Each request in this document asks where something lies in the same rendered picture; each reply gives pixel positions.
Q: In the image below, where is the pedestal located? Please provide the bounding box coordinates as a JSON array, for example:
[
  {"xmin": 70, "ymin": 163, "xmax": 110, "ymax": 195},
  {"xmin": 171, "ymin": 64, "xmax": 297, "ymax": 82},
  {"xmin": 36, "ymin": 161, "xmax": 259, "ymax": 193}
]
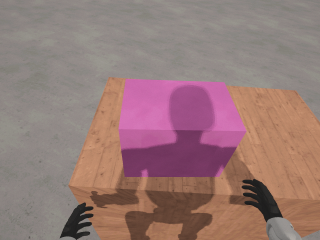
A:
[{"xmin": 68, "ymin": 77, "xmax": 320, "ymax": 240}]

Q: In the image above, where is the right robot forearm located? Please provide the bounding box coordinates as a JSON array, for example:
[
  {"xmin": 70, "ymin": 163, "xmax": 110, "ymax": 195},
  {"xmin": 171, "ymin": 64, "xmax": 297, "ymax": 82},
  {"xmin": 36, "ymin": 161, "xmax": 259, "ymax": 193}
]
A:
[{"xmin": 266, "ymin": 217, "xmax": 302, "ymax": 240}]

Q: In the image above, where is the left robot hand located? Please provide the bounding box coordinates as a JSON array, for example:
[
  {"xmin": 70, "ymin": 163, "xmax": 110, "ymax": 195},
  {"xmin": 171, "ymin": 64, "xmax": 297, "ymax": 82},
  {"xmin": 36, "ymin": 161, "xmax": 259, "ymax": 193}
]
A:
[{"xmin": 60, "ymin": 202, "xmax": 94, "ymax": 240}]

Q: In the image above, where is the carton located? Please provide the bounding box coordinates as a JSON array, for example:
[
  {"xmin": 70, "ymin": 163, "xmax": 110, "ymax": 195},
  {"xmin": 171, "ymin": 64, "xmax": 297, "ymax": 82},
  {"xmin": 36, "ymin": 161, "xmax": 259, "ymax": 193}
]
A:
[{"xmin": 118, "ymin": 79, "xmax": 247, "ymax": 177}]

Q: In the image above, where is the right robot hand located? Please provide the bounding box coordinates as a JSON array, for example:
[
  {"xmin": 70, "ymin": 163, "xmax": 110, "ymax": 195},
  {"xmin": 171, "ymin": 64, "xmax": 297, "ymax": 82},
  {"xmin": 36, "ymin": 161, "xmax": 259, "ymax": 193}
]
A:
[{"xmin": 242, "ymin": 179, "xmax": 283, "ymax": 222}]

